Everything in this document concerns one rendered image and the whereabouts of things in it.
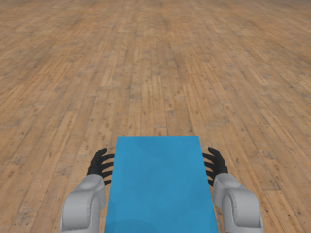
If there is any carton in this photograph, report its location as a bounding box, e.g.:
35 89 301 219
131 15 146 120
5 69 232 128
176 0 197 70
104 136 219 233

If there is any left robot hand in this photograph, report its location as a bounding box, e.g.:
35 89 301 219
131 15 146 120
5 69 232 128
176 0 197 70
87 148 115 185

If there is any robot right forearm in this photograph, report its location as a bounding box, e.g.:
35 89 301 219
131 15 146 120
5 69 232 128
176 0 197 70
213 173 264 233

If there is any robot left forearm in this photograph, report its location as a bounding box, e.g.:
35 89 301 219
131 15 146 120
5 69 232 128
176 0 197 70
58 174 107 233

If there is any right robot hand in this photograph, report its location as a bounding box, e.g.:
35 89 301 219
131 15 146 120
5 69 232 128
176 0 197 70
202 147 228 187

